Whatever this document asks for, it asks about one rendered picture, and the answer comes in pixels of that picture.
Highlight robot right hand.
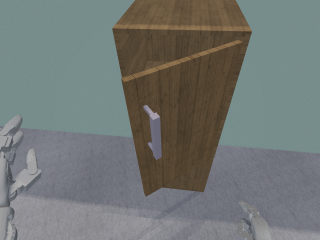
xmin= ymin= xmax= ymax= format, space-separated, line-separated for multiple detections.
xmin=234 ymin=200 xmax=273 ymax=240

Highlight robot left forearm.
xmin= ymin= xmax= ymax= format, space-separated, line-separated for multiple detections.
xmin=0 ymin=205 xmax=18 ymax=240

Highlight robot left hand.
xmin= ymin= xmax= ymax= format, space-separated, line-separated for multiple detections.
xmin=0 ymin=115 xmax=41 ymax=206

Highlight cupboard door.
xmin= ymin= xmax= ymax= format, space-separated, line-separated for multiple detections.
xmin=121 ymin=40 xmax=243 ymax=197

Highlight handle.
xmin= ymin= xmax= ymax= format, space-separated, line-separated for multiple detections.
xmin=143 ymin=105 xmax=162 ymax=160

